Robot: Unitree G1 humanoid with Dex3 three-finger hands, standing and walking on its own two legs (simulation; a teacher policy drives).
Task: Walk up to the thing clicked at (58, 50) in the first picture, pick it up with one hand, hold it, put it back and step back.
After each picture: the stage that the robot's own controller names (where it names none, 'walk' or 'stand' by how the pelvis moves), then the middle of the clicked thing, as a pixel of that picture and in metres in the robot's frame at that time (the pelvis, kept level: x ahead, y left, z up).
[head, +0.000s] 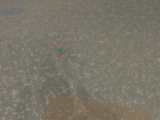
stand; (59, 49) +1.24 +0.25 -0.72
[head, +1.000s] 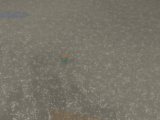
walk; (64, 59) +1.11 +0.14 -0.70
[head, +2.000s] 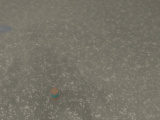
walk; (54, 94) +0.65 +0.17 -0.71
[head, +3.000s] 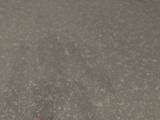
walk; out of the picture +0.38 +0.27 -0.70
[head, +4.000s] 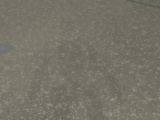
stand; out of the picture +0.37 +0.28 -0.72
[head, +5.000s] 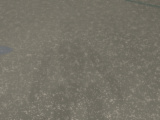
stand; out of the picture +0.36 +0.30 -0.73
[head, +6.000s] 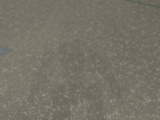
stand; out of the picture +0.35 +0.30 -0.73
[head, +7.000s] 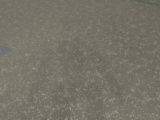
stand; out of the picture +0.35 +0.31 -0.73
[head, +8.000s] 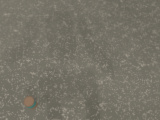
go down; (30, 103) +0.37 +0.32 -0.60
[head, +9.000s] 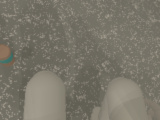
go down; (4, 56) +0.40 +0.36 -0.29
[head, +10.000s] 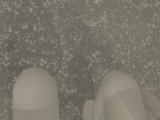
close in; out of the picture +0.39 +0.38 -0.28
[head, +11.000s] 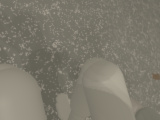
close in; out of the picture +0.37 +0.40 -0.21
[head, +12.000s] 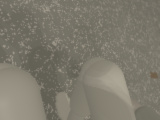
rest palm; out of the picture +0.36 +0.40 -0.21
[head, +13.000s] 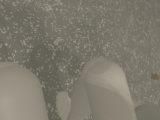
lift; out of the picture +0.35 +0.37 -0.21
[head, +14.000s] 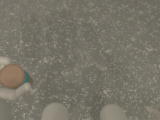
lift; (17, 79) +0.32 +0.22 -0.01
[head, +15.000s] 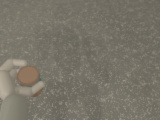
hold; (31, 82) +0.33 +0.19 +0.00
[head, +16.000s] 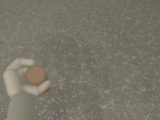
hold; (38, 81) +0.34 +0.17 +0.02
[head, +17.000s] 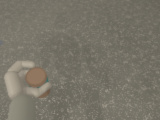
hold; (39, 83) +0.34 +0.17 +0.01
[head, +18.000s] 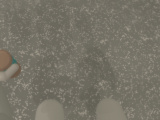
crouch; (6, 65) +0.39 +0.26 -0.07
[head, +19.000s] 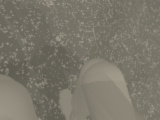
lower; out of the picture +0.41 +0.37 -0.21
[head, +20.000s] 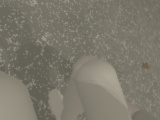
lower; out of the picture +0.38 +0.39 -0.22
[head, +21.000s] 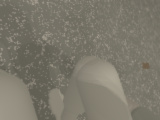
lower; out of the picture +0.38 +0.40 -0.22
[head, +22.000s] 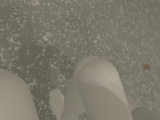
lower; out of the picture +0.38 +0.40 -0.22
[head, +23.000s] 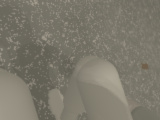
lower; out of the picture +0.38 +0.40 -0.22
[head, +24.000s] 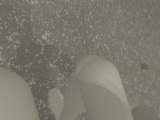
open; out of the picture +0.38 +0.38 -0.22
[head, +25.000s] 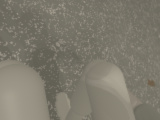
stand; out of the picture +0.39 +0.37 -0.23
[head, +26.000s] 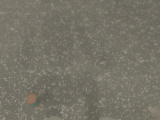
stand; (33, 100) +0.40 +0.29 -0.57
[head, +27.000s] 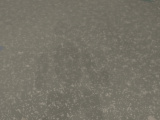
stand; out of the picture +0.38 +0.28 -0.67
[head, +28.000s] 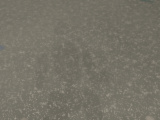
stand; out of the picture +0.38 +0.27 -0.67
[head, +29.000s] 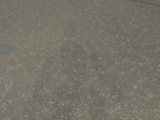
stand; out of the picture +0.40 +0.26 -0.72
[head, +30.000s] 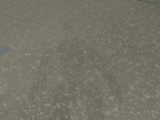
stand; out of the picture +0.36 +0.28 -0.73
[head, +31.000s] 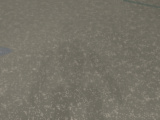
stand; out of the picture +0.37 +0.28 -0.73
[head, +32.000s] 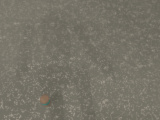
walk; (45, 101) +0.43 +0.25 -0.71
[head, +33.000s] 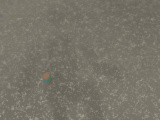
walk; (47, 78) +0.66 +0.33 -0.69
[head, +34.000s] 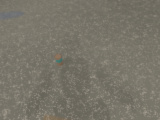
stand; (59, 60) +0.98 +0.33 -0.70
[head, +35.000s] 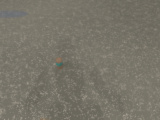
stand; (59, 63) +0.99 +0.24 -0.71
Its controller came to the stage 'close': yes
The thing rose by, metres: 0.73
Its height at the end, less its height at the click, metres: +0.00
